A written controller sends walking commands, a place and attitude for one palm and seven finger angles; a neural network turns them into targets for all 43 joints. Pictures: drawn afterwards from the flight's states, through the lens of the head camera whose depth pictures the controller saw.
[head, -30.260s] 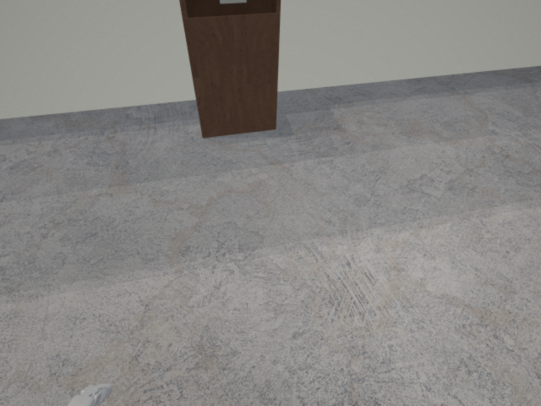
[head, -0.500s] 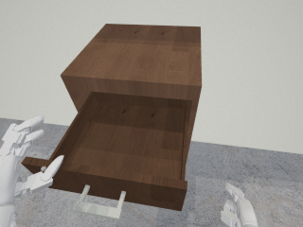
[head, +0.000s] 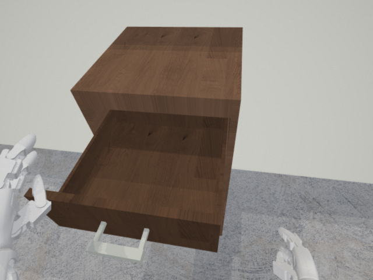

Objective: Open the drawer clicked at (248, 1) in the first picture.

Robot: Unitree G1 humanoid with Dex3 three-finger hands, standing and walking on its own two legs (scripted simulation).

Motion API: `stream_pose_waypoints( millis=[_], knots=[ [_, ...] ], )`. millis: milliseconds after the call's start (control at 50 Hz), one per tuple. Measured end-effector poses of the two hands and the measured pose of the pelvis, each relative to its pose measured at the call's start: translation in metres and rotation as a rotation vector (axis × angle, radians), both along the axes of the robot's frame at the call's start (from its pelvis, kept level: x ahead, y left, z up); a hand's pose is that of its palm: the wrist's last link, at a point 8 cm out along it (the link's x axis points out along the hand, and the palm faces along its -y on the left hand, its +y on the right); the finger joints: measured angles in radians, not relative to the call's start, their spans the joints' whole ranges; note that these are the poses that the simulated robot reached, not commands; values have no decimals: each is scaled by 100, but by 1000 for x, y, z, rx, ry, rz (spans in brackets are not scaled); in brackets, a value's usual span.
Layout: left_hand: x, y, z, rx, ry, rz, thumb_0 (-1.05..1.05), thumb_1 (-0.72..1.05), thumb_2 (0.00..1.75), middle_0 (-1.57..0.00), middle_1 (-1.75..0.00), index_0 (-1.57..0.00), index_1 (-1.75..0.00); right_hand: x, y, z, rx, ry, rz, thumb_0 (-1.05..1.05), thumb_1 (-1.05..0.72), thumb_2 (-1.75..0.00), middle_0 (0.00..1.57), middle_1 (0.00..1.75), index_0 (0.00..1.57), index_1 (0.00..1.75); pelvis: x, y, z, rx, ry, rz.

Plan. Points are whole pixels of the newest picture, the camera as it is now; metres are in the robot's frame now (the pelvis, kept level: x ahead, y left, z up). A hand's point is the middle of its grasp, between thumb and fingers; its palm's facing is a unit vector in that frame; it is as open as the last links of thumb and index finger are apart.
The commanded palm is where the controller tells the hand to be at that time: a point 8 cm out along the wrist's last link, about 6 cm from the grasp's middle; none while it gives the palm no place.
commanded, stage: step back with the hand held close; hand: left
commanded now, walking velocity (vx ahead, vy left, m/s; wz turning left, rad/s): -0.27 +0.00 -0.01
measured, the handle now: (119, 240) +0.20 +0.17 -0.01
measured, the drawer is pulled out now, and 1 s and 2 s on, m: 0.29 0.29 0.29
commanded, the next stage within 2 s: stop stepping back and stand still in 1.20 s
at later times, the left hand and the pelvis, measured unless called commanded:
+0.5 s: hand (18, 237) +0.14 +0.26 +0.16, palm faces +0.31 -0.80 -0.51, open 7.4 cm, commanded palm +0.08 +0.30 +0.18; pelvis -0.05 +0.02 -0.01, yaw +0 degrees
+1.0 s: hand out of the picture +0.08 +0.25 +0.16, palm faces +0.30 -0.82 -0.49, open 7.4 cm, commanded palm +0.02 +0.29 +0.18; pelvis -0.12 +0.02 -0.01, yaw -2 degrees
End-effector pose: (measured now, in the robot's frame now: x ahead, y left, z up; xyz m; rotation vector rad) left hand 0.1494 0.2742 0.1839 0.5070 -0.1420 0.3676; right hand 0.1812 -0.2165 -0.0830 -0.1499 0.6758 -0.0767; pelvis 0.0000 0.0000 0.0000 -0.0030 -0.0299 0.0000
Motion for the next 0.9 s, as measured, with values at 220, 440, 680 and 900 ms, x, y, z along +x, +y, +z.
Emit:
stream_pose_waypoints(
  millis=[220,440,680,900],
  knots=[
    [-4,-2,-17,30,103,-94,2,89,89,-21,-30,-21,-30,-29,-19,-7,-55,102,-90,2,-90,-90,21,30,20,30,-17,9,-4,3,64,-2],
    [-35,22,-6,80,25,-91,2,88,89,-21,-30,-22,-30,-49,-1,5,-87,64,-89,2,-90,-90,20,30,20,30,-44,21,-8,4,68,0],
    [-73,21,-13,8,-59,-61,2,88,89,-21,-30,-22,-30,-76,15,2,-80,39,-19,1,-90,-90,21,30,20,30,-74,22,-15,-9,60,11],
    [-87,39,-4,72,-74,-78,2,88,89,-21,-30,-21,-30,-113,20,7,-121,73,-30,2,-90,-90,21,30,20,30,-99,30,-9,-17,87,16]
  ],
)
